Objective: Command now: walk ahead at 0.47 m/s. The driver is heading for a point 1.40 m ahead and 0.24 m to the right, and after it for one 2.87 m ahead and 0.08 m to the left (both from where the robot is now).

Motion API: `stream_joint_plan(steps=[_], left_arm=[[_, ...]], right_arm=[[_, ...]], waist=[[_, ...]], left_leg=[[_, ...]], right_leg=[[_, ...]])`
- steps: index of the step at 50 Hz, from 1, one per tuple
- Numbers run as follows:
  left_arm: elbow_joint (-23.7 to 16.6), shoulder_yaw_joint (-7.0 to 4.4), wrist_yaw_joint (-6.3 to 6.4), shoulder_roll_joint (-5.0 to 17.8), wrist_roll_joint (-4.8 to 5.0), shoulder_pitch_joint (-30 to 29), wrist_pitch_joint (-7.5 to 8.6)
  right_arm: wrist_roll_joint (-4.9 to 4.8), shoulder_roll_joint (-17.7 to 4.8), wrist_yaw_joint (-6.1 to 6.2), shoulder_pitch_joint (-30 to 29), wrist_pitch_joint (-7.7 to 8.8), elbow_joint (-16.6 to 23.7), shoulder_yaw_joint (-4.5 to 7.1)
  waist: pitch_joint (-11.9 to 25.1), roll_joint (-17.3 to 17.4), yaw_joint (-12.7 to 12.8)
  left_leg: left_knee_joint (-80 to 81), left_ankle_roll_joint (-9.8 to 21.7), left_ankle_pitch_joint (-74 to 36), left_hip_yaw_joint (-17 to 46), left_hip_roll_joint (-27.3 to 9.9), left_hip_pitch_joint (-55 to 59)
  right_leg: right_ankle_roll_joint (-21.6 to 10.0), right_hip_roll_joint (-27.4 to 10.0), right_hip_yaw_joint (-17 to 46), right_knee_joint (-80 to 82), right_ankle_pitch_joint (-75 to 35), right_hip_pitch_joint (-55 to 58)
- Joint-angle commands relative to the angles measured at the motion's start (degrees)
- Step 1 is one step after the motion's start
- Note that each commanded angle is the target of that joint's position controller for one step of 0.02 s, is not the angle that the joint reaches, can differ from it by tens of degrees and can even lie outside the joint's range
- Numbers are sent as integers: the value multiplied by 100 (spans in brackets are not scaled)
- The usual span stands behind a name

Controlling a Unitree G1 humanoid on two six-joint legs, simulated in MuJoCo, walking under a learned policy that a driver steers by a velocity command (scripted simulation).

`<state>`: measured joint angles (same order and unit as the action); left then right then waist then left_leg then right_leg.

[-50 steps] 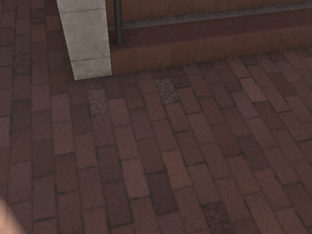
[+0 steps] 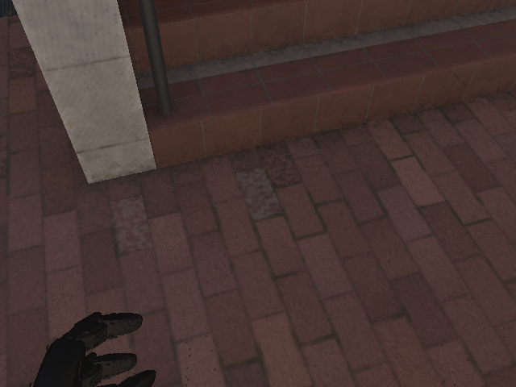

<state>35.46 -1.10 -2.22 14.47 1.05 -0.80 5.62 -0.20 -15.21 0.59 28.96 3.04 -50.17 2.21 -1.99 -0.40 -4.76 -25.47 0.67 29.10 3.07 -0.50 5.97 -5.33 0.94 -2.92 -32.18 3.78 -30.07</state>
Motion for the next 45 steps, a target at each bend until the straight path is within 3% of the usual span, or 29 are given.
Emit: stream_joint_plan(steps=[1,2,3,4,5,6,9,13,17,22,24,26,27,28,29,30,31,32,33,34,35,37,41,43,44,45], left_arm=[[346,-497,50,1608,-188,2643,-16],[307,-393,49,1041,-89,2279,-4],[297,-332,60,841,-29,1870,-8],[275,-312,38,814,-66,1530,-1],[260,-298,6,741,-135,1317,22],[279,-282,1,673,-182,1211,56],[468,-291,-12,664,-126,1291,175],[681,-333,83,871,-104,1689,135],[848,-342,146,1006,-37,2081,40],[1126,-340,167,1075,-12,2572,-110],[1185,-357,194,1131,2,2586,-174],[1191,-383,221,1229,10,2456,-222],[1171,-385,229,1271,8,2311,-248],[1128,-328,241,1147,-29,2271,-259],[934,-182,257,816,-184,2271,-221],[902,-17,195,190,-81,3029,-86],[962,-153,168,871,53,2586,14],[793,-222,142,1066,150,2047,68],[719,-183,156,973,91,1679,72],[712,-202,154,898,13,1598,33],[756,-213,156,837,38,1744,-47],[833,-184,179,647,71,1924,-200],[650,-198,223,591,18,1457,-280],[503,-182,145,570,-23,1107,-212],[463,-117,-6,394,-560,879,-358],[390,-123,-100,348,-608,557,-401]], right_arm=[[-50,91,-31,742,187,527,-87],[-188,-624,-71,132,259,497,63],[-256,-851,-91,-573,284,677,137],[-192,-776,-54,-871,297,736,121],[-114,-718,-32,-918,272,735,148],[-98,-636,-28,-740,210,685,152],[-52,-478,22,-733,62,666,144],[31,-472,42,-1604,97,950,141],[3,-328,-43,-2357,204,1141,79],[-82,-297,-232,-3175,289,1492,29],[-96,-357,-308,-3246,327,1598,36],[-91,-516,-337,-2927,354,1559,92],[-77,-663,-316,-2402,361,1425,174],[-56,-962,-260,-1487,360,1162,317],[23,-1448,-181,-353,325,981,437],[49,-1687,-227,-240,304,874,479],[-9,-1054,-227,-332,296,939,326],[-21,-876,-209,-740,282,984,255],[20,-823,-207,-1134,273,1075,222],[45,-693,-216,-1381,280,1099,188],[110,-642,-221,-1477,315,1074,173],[79,-652,-239,-1543,420,980,200],[119,-796,-185,-1432,480,760,258],[97,-830,-75,-1407,420,674,227],[100,-695,-111,-1048,435,375,199],[139,-570,-139,-908,416,335,154]], waist=[[2717,-1978,836],[1794,-1125,967],[871,-570,900],[511,9,696],[338,-4,503],[374,-216,324],[224,-305,221],[-69,-162,458],[-144,-143,794],[-299,-195,1096],[-264,-300,1022],[-35,-453,773],[305,-473,436],[952,-369,19],[1930,386,-348],[2500,1879,121],[2098,1140,-141],[1293,831,-67],[865,218,83],[564,150,241],[490,410,405],[345,511,535],[51,425,487],[-19,361,407],[-133,155,406],[-314,237,208]], left_leg=[[-4825,95,375,525,544,-3984],[-5323,140,132,701,153,-4594],[-5170,198,-478,427,-141,-4751],[-4903,190,-970,295,-413,-4470],[-4628,175,-1250,271,-583,-4217],[-4486,162,-1440,316,-726,-3894],[-4051,29,-1675,203,-814,-3872],[-2920,-154,-2743,172,-884,-4663],[-1540,-149,-3615,-45,-687,-4549],[-690,-50,-3266,-194,-469,-4655],[-465,88,-2832,-205,-381,-4550],[-284,262,-2431,-329,-193,-3907],[-94,403,-2452,-501,1,-3087],[-103,616,-2664,-469,-38,-1675],[-346,1049,-3005,907,-1268,188],[301,1881,-1813,3545,-2299,1822],[639,1649,-1265,3558,-2135,1555],[741,1422,-1616,2650,-1945,807],[901,1350,-2183,2113,-1790,65],[1103,1306,-2526,1652,-1592,-501],[1345,1252,-2548,1298,-1465,-941],[1671,1264,-2776,783,-1361,-1395],[1854,1157,-3489,-51,-1269,-1404],[1969,1010,-3183,-350,-1179,-1346],[2096,898,-3177,-687,-1050,-1497],[2145,806,-3303,-802,-1064,-1490]], right_leg=[[-1492,-2449,4714,1229,1618,5499],[-1186,-2208,4684,1720,2466,4721],[-961,-2019,3647,1783,2248,3732],[-861,-1783,3001,1901,1506,2881],[-833,-1528,2510,2033,962,2312],[-829,-1371,2189,2217,795,1977],[-963,-1237,1649,2550,478,1544],[-948,-1207,1338,2705,172,1869],[-718,-1092,938,2621,-108,2243],[-707,-1367,965,2237,-321,3069],[-637,-1525,1039,1982,-684,3381],[-511,-1554,1022,1574,-1634,3525],[-404,-1390,845,948,-2610,3457],[-228,-1079,589,-154,-2907,2998],[0,-690,309,-2081,-1172,1694],[291,301,549,-3716,2794,-556],[233,-21,1129,-4241,2874,-1193],[190,-293,958,-4208,2335,-1432],[251,-510,784,-4016,1861,-1306],[311,-677,778,-3684,1526,-1139],[345,-814,854,-3515,1307,-723],[442,-807,867,-3363,1080,-487],[553,-702,1069,-2533,122,-989],[536,-659,938,-1812,-432,-966],[468,-495,354,-1571,-525,-646],[389,-497,253,-1261,-836,-673]])
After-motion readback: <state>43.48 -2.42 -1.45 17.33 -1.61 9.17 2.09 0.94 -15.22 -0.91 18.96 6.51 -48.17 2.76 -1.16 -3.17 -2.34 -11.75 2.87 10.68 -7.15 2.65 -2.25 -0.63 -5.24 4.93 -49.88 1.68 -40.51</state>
